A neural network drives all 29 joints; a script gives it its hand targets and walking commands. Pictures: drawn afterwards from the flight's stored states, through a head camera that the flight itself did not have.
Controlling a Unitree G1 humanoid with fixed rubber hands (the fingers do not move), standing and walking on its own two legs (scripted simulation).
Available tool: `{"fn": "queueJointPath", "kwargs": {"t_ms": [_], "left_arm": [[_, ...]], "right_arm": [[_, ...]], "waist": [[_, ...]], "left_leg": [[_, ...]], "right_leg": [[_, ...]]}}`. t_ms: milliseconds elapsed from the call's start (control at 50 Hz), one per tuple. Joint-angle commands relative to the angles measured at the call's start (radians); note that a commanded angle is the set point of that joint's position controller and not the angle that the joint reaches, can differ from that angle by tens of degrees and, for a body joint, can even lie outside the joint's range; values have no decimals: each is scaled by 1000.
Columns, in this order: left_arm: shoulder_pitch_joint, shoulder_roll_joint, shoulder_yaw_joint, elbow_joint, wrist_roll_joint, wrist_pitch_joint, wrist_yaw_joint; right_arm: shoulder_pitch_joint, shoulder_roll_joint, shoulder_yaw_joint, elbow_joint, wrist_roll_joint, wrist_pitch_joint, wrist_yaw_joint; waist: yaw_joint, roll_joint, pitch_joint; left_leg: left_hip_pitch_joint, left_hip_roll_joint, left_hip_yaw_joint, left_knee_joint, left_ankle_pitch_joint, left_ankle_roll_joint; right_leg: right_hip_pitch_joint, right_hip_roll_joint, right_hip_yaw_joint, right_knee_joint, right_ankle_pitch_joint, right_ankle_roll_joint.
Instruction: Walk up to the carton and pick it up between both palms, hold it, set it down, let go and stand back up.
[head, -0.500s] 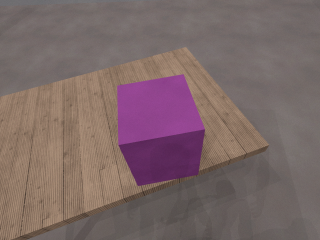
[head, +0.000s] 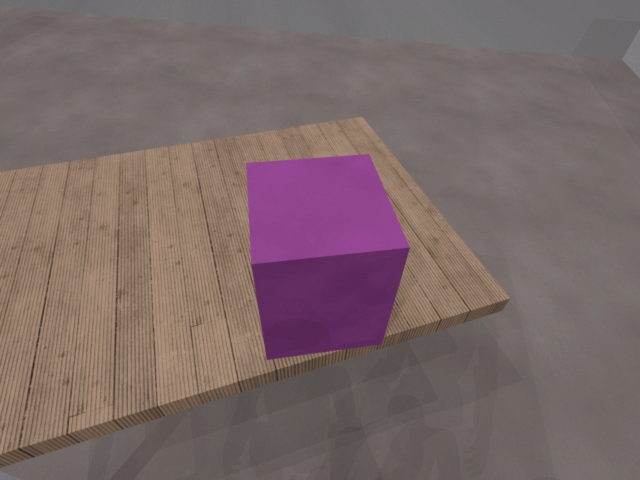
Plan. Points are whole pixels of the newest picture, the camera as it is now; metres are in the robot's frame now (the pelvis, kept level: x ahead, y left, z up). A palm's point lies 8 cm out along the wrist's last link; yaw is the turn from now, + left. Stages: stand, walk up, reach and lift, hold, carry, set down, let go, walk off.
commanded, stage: walk up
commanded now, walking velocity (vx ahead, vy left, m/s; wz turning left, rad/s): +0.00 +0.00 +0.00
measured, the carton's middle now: (317, 258) +0.46 +0.03 -0.01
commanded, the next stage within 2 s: none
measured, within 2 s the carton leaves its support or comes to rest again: neither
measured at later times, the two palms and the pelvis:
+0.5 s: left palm out of the picture -0.04 +0.22 -0.14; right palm out of the picture -0.02 -0.23 -0.14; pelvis +0.01 -0.01 +0.00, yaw +6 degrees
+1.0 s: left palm out of the picture +0.00 +0.16 -0.16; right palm out of the picture +0.07 -0.27 -0.15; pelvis +0.02 -0.05 -0.01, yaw +7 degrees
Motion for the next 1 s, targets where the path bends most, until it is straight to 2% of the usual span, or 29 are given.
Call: {"fn": "queueJointPath", "kwargs": {"t_ms": [0, 100, 180, 260, 280, 300, 340, 360, 380, 420, 460, 480, 520, 540, 560, 580, 600, 620, 640, 680, 720, 740, 780, 800, 840, 880, 920, 960, 980], "left_arm": [[92, 46, 7, 16, 17, -8, -7], [97, 26, -12, 37, 16, -8, -5], [120, 29, -17, 63, 10, -17, 3], [131, 22, -24, 75, -4, -21, 5], [96, 127, 20, 65, 3, -13, 19], [79, 125, 23, 46, 12, -9, 23], [86, 81, 16, 43, 25, -1, 17], [94, 48, 13, 37, 28, 0, 13], [98, 36, 8, 29, 26, -3, 14], [92, 35, 14, 17, 22, -8, 14], [52, 53, 24, -1, 18, -12, 17], [40, 46, 21, -5, 14, -16, 19], [69, 52, 22, -9, 4, -35, 21], [85, 72, 28, -12, 2, -48, 20], [123, 122, 44, -16, 1, -56, 22], [168, 176, 58, -10, 6, -59, 24], [213, 179, 58, 2, 7, -57, 24], [221, 187, 59, -3, 6, -53, 21], [189, 160, 63, -18, 16, -47, 18], [127, 153, 55, -57, 31, -42, 26], [23, 110, 30, -75, 26, -43, 22], [9, 73, 16, -74, 18, -42, 15], [46, 73, 16, -60, 18, -47, 7], [51, 85, 17, -57, 23, -48, 5], [67, 88, 17, -58, 26, -49, 5], [62, 104, 23, -56, 24, -41, 6], [55, 118, 32, -45, 19, -33, 5], [101, 52, 16, -39, 1, -27, 0], [122, 2, 5, -34, 2, -17, 0]], "right_arm": [[-6, -68, 5, -25, 6, -36, -4], [53, -78, -4, -11, 2, -28, 2], [89, -63, 0, -13, 1, -26, 6], [77, -44, 12, -21, 3, -28, 3], [75, -93, 5, -66, -15, -28, 7], [53, -131, -10, -85, -18, -28, 7], [29, -196, -38, -113, -25, -21, 0], [3, -216, -50, -126, -27, -18, -2], [-16, -188, -47, -135, -24, -18, -3], [-45, -160, -44, -150, -31, -25, -4], [-16, -152, -43, -152, -34, -35, -9], [11, -162, -46, -147, -32, -37, -11], [19, -175, -48, -134, -23, -36, -12], [23, -162, -43, -128, -10, -36, -11], [35, -145, -40, -130, 1, -36, -12], [63, -121, -36, -139, 14, -32, -15], [49, -112, -34, -144, 15, -17, -22], [28, -113, -46, -143, 18, 0, -26], [-51, -147, -57, -157, 2, 16, -23], [-126, -156, -72, -168, -7, 35, -4], [-47, -57, -53, -132, -2, 37, 17], [-20, -37, -43, -121, -7, 34, 22], [-63, -80, -50, -130, -7, 31, 21], [-74, -101, -51, -130, -6, 30, 17], [-88, -125, -52, -126, -3, 28, 8], [-82, -125, -49, -123, 2, 21, 2], [-43, -118, -46, -108, -3, 1, -1], [-35, -165, -52, -97, -10, -19, -1], [-69, -173, -46, -101, -3, -22, 2]], "waist": [[55, 133, 143], [27, 48, 174], [3, -31, 152], [-2, 2, 100], [-29, -16, 122], [-24, 64, 135], [-35, 135, 180], [-29, 184, 191], [-23, 219, 187], [-12, 214, 147], [-29, 168, 97], [-46, 162, 67], [-32, 155, -7], [-16, 152, -58], [-6, 103, -122], [-2, -11, -158], [17, -71, -145], [24, -151, -160], [48, -125, -82], [42, -36, 61], [-42, -108, 69], [-59, -165, 66], [-34, -196, 63], [-26, -214, 64], [-19, -161, 49], [-21, -158, 23], [-41, -77, 24], [-4, 130, -9], [25, 178, 24]], "left_leg": [[-288, 146, -158, -243, -141, 36], [-252, 130, -138, -229, -184, 42], [-182, 103, -112, -161, -81, 39], [-135, 87, -92, -110, -37, 32], [-192, 171, -187, -110, -75, 47], [-242, 219, -263, -138, -138, 71], [-258, 320, -399, -211, -192, 121], [-264, 352, -430, -222, -157, 145], [-259, 339, -406, -199, -69, 150], [-184, 301, -340, -147, 124, 134], [-71, 280, -285, -46, 494, 118], [-14, 267, -258, 6, 662, 105], [16, 187, -169, 106, 738, 44], [-43, 136, -133, 145, 627, 9], [-146, 95, -105, 197, 444, -22], [-310, 48, -69, 299, 66, -50], [-362, 29, -56, 405, -278, -53], [-353, 30, -39, 497, -377, -52], [-359, 57, -60, 566, -362, -55], [-378, 65, -97, 642, -275, -51], [-300, 52, -91, 578, -156, -36], [-240, 36, -70, 531, -125, -31], [-217, 11, -15, 428, -94, -42], [-219, 11, 0, 365, -84, -48], [-225, 9, 7, 271, -97, -50], [-163, 21, 3, 135, -48, -52], [-16, 48, -29, -52, 163, -45], [43, 201, -191, -92, 262, -14], [-75, 229, -218, -135, 176, 16]], "right_leg": [[158, -116, 145, -11, -65, 21], [89, -119, 143, -32, -142, 44], [50, -131, 169, -72, -174, 43], [42, -152, 196, -93, -193, 37], [41, -126, 101, 28, -203, 48], [28, -116, 74, 110, -175, 65], [-74, -87, 56, 241, -199, 89], [-106, -93, 68, 303, -226, 99], [-108, -105, 78, 316, -246, 104], [-128, -101, 84, 324, -257, 106], [-149, -77, 76, 276, -259, 108], [-140, -66, 65, 206, -229, 105], [1, -64, 49, 19, -10, 95], [140, -102, 66, -14, 163, 91], [305, -179, 122, 37, 402, 75], [451, -309, 240, 92, 671, 26], [452, -422, 302, 114, 821, -33], [374, -476, 367, 79, 744, -97], [256, -470, 386, 40, 626, -111], [100, -415, 311, 9, 528, -79], [7, -284, 152, -25, 389, -11], [-25, -218, 115, -47, 322, 8], [-13, -182, 114, -56, 249, 5], [16, -185, 127, -44, 244, -21], [85, -216, 163, -13, 265, -52], [78, -232, 196, -4, 158, -63], [-11, -219, 208, 5, 30, -27], [-33, -129, 127, 57, -142, 38], [40, -96, 100, 48, -193, 52]]}}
